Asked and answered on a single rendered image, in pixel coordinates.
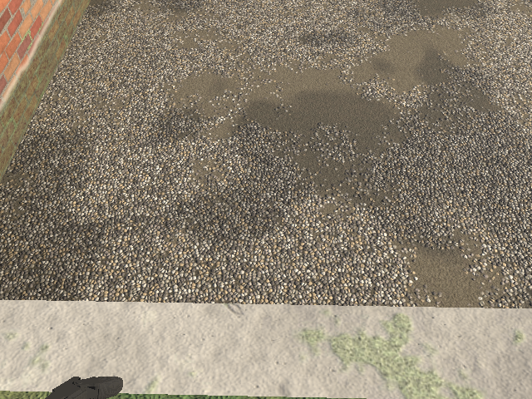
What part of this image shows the robot left hand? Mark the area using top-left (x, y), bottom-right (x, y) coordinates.
top-left (45, 377), bottom-right (123, 399)

